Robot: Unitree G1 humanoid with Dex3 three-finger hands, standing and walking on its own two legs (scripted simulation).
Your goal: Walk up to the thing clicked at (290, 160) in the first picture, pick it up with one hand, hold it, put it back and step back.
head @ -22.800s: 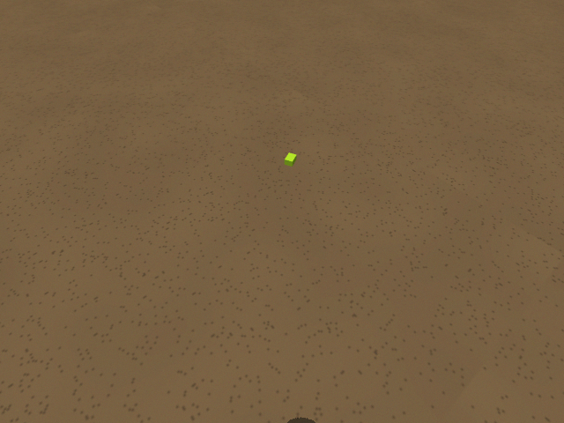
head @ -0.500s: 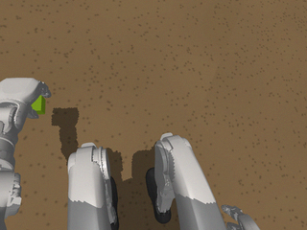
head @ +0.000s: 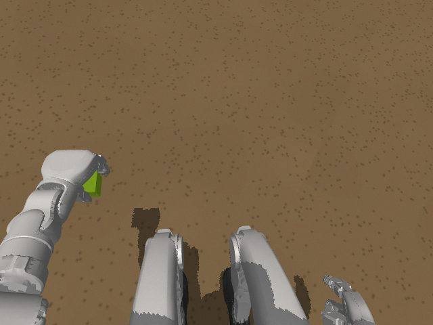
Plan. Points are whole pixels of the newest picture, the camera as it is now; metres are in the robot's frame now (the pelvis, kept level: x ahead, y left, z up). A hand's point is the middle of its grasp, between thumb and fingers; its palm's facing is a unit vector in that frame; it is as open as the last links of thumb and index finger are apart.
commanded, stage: lift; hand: left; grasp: from above
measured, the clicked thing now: (83, 184) +0.40 +0.27 -0.13
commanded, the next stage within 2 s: hold in 0.84 s
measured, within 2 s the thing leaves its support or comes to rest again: neither
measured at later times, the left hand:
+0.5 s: hand (34, 163) +0.36 +0.26 +0.08, palm faces -0.46 -0.02 -0.89, open 7.2 cm
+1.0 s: hand (21, 130) +0.37 +0.24 +0.15, palm faces -0.47 -0.04 -0.88, open 7.2 cm
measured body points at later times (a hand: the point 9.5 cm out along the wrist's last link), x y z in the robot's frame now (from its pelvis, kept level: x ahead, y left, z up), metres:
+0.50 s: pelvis +0.03 +0.01 +0.16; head +0.10 +0.02 +0.60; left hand +0.38 +0.26 +0.13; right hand +0.13 -0.26 +0.04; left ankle +0.09 +0.09 -0.49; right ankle +0.09 -0.11 -0.49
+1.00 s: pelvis +0.06 +0.00 +0.22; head +0.11 +0.00 +0.66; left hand +0.39 +0.24 +0.20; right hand +0.17 -0.26 +0.10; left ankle +0.09 +0.09 -0.49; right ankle +0.09 -0.10 -0.49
